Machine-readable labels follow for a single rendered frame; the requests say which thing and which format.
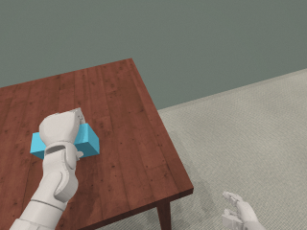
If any right robot hand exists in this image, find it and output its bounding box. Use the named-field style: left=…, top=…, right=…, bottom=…
left=222, top=191, right=259, bottom=230

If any sponge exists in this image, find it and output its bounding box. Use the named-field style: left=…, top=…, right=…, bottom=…
left=30, top=123, right=100, bottom=160

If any robot right forearm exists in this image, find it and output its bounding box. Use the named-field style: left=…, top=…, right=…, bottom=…
left=243, top=220, right=266, bottom=230

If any table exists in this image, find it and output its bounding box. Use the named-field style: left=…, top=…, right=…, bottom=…
left=0, top=58, right=194, bottom=230

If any robot left forearm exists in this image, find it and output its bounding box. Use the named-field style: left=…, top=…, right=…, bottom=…
left=10, top=141, right=79, bottom=230

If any left robot hand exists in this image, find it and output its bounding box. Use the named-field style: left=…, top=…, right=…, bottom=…
left=38, top=107, right=86, bottom=161

